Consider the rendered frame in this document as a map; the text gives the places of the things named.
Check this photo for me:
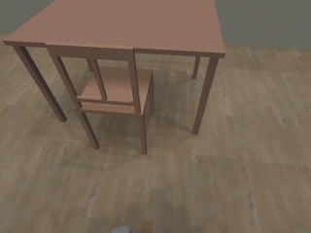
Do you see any table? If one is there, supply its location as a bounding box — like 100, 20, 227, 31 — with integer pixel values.
3, 0, 225, 135

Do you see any chair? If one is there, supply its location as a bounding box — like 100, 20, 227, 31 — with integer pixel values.
45, 42, 155, 155

